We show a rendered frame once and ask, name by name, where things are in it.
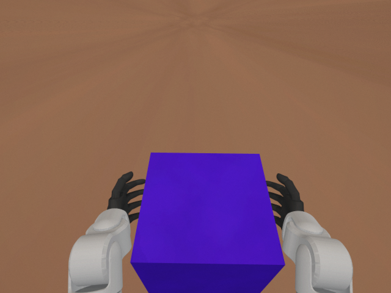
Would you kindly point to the left robot hand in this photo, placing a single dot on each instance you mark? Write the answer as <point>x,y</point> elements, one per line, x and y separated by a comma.
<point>120,196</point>

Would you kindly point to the carton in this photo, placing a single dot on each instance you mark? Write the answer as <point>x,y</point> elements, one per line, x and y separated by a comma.
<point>206,225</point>

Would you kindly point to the right robot hand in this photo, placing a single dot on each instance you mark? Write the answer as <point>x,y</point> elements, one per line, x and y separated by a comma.
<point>290,200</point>

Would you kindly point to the robot right forearm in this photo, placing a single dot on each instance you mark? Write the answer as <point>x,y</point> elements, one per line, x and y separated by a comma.
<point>323,264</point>

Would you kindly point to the robot left forearm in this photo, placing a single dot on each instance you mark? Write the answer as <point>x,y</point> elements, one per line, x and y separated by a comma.
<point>95,262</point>

